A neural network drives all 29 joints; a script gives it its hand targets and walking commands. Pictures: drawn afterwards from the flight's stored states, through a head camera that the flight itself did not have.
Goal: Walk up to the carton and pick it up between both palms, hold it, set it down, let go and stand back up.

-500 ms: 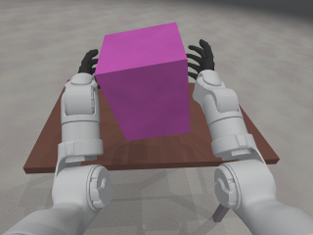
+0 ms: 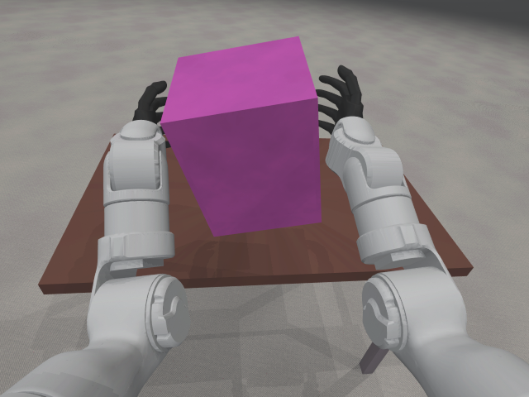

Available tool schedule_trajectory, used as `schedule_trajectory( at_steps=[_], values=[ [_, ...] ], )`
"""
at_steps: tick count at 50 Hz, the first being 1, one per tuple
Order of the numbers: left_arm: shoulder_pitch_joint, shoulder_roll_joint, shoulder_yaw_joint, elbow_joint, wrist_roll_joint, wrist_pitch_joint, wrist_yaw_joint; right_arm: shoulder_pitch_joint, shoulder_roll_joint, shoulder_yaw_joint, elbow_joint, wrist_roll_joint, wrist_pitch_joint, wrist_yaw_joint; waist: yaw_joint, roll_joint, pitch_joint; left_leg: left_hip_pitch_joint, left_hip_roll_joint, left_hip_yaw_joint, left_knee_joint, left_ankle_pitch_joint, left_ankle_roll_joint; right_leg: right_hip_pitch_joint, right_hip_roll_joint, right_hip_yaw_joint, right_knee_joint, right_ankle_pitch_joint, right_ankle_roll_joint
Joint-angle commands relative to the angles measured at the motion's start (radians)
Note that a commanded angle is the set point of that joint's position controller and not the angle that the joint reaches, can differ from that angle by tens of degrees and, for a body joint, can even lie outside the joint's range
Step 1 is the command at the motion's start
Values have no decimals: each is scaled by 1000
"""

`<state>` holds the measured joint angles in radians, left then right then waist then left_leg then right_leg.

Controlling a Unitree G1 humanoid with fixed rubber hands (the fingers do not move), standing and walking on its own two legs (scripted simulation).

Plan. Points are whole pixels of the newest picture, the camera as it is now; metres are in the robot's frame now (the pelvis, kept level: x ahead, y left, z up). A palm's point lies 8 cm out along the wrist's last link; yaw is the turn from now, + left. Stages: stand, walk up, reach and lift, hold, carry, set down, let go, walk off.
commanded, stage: hold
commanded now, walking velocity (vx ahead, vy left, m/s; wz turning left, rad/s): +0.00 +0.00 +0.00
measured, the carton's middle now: (253, 143) +0.43 -0.03 +0.21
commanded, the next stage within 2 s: none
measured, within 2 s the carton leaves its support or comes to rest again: neither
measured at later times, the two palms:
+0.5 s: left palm (145, 135) +0.38 +0.13 +0.25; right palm (344, 125) +0.36 -0.14 +0.28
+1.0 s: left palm (148, 135) +0.38 +0.12 +0.25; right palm (348, 123) +0.36 -0.14 +0.28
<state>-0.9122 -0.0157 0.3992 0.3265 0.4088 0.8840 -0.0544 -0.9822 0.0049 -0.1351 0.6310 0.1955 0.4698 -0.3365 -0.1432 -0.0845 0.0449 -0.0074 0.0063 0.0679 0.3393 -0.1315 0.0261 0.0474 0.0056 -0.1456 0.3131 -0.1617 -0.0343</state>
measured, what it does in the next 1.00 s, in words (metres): stands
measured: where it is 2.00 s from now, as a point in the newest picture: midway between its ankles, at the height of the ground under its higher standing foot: outside the picture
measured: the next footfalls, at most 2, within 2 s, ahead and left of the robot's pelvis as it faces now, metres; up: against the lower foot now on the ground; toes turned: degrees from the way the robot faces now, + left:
none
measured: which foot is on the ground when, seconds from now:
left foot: down 0.00-1.00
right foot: down 0.00-1.00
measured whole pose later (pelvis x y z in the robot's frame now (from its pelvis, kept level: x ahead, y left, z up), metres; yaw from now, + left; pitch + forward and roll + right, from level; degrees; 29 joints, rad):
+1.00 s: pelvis +0.00 +0.00 +0.00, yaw +0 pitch -12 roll +0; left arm -0.93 -0.02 0.41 0.36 0.41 0.88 -0.05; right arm -1.00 0.00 -0.16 0.66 0.17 0.47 -0.32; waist -0.14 -0.09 0.04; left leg -0.01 0.00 0.08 0.33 -0.12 0.03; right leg 0.04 0.00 -0.13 0.32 -0.15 -0.03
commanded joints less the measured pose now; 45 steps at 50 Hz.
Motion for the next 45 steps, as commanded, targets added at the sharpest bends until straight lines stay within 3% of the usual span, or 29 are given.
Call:
schedule_trajectory(
  at_steps=[1, 3, 6, 7, 9, 10, 12, 14, 15, 16, 17, 18, 19, 22, 24, 26, 31, 32, 33, 34, 36, 38, 39, 43, 45],
  values=[
    [-753, -443, -366, -164, -202, -86, -171, -768, 492, 289, -270, 133, -31, 182, -8, 90, -472, -10, -42, -25, -66, 76, -26, 185, 49, 57, -2, 221, 99],
    [-753, -447, -377, -196, -199, -81, -165, -743, 493, 304, -252, 153, -23, 178, -12, 119, -461, 13, -42, -27, -52, 117, -33, 181, 53, 62, 1, 244, 97],
    [-725, -447, -373, -162, -187, -72, -172, -709, 469, 290, -236, 141, -15, 177, -23, 130, -409, -6, -39, -25, -70, 64, -37, 172, 49, 58, -11, 180, 93],
    [-740, -463, -397, -191, -200, -73, -172, -735, 486, 309, -280, 150, -25, 176, -18, 136, -452, 4, -40, -28, -61, 90, -42, 174, 55, 54, -4, 207, 93],
    [-745, -462, -398, -192, -203, -78, -166, -744, 478, 302, -283, 148, -23, 180, -20, 129, -435, 1, -36, -28, -69, 85, -42, 164, 60, 46, 0, 195, 93],
    [-743, -444, -376, -173, -194, -78, -168, -750, 488, 305, -278, 146, -20, 176, -7, 98, -423, -8, -41, -26, -68, 70, -29, 172, 54, 50, -7, 188, 100],
    [-749, -439, -386, -213, -203, -84, -165, -736, 493, 313, -283, 146, -15, 174, -14, 97, -443, -6, -43, -31, -62, 98, -31, 191, 52, 57, 1, 239, 106],
    [-738, -449, -413, -192, -211, -77, -170, -709, 467, 289, -276, 133, -12, 170, -48, 123, -430, 7, -41, -29, -61, 83, -44, 175, 55, 54, -5, 232, 101],
    [-725, -458, -402, -193, -206, -76, -172, -734, 484, 312, -306, 141, -20, 171, -21, 125, -442, 7, -43, -31, -59, 88, -40, 169, 50, 53, -5, 234, 101],
    [-738, -439, -396, -210, -208, -82, -171, -735, 490, 320, -307, 145, -16, 168, -17, 103, -458, 4, -47, -34, -56, 81, -34, 191, 44, 61, -4, 237, 109],
    [-746, -453, -411, -216, -212, -82, -169, -733, 484, 316, -305, 146, -19, 169, -25, 125, -461, 11, -41, -36, -61, 86, -41, 181, 48, 55, 1, 233, 101],
    [-723, -436, -372, -193, -186, -78, -169, -726, 488, 326, -283, 150, -13, 171, 2, 104, -418, -6, -41, -31, -66, 88, -31, 189, 46, 59, -7, 221, 103],
    [-743, -446, -386, -210, -185, -76, -172, -714, 473, 302, -265, 143, -15, 172, -27, 117, -421, 18, -34, -32, -73, 87, -40, 168, 53, 49, -4, 217, 99],
    [-753, -440, -384, -210, -195, -77, -180, -740, 474, 303, -295, 140, -20, 177, -11, 102, -446, -3, -35, -26, -71, 83, -37, 189, 57, 44, 2, 212, 93],
    [-745, -467, -427, -234, -215, -83, -174, -721, 474, 298, -313, 138, -26, 178, -43, 125, -481, 43, -35, -31, -50, 144, -52, 176, 63, 44, 8, 262, 92],
    [-733, -439, -377, -186, -195, -84, -171, -752, 478, 313, -312, 138, -25, 177, -8, 86, -458, 31, -42, -26, -52, 108, -31, 180, 58, 47, -5, 232, 99],
    [-727, -438, -361, -136, -176, -77, -182, -743, 463, 259, -258, 106, -21, 182, -14, 104, -375, -43, -38, -17, -98, -14, -19, 167, 45, 59, -21, 135, 91],
    [-731, -447, -371, -132, -178, -78, -186, -725, 449, 240, -231, 98, -18, 183, -30, 115, -362, -45, -33, -18, -106, -22, -26, 158, 48, 56, -19, 124, 87],
    [-762, -436, -364, -165, -186, -86, -184, -736, 472, 260, -238, 103, -25, 185, -13, 100, -407, -34, -35, -21, -95, 2, -26, 174, 44, 58, -13, 146, 95],
    [-766, -454, -392, -177, -201, -86, -181, -755, 465, 254, -261, 112, -30, 187, -26, 129, -431, -13, -33, -26, -83, 46, -37, 172, 52, 51, -5, 183, 89],
    [-763, -450, -376, -181, -201, -88, -176, -749, 471, 277, -258, 122, -29, 188, -21, 101, -456, 22, -33, -27, -66, 106, -41, 177, 61, 43, -1, 225, 92],
    [-744, -438, -362, -162, -195, -88, -176, -756, 463, 281, -262, 122, -29, 188, -15, 84, -451, 21, -35, -26, -68, 89, -33, 173, 59, 44, -6, 213, 92],
    [-783, -441, -379, -193, -198, -95, -172, -738, 459, 257, -228, 116, -24, 190, -32, 114, -441, 10, -30, -26, -77, 73, -39, 167, 61, 44, -1, 185, 87],
    [-792, -421, -345, -121, -188, -98, -158, -769, 480, 241, -191, 89, -32, 208, 3, 95, -410, -60, -32, -17, -111, -44, -10, 150, 49, 57, -15, 77, 89],
    [-781, -406, -317, -118, -175, -96, -154, -754, 493, 260, -163, 96, -29, 211, 21, 75, -414, -39, -35, -18, -103, -25, -4, 154, 42, 64, -15, 101, 98]
  ],
)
